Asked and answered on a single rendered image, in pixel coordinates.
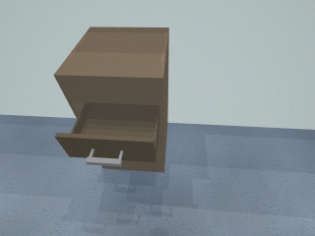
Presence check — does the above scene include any drawer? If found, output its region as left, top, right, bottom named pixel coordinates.
left=55, top=102, right=159, bottom=162

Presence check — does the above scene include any cabinet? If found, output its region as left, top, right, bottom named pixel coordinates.
left=53, top=27, right=169, bottom=173

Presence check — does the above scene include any handle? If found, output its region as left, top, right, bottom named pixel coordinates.
left=86, top=148, right=124, bottom=167

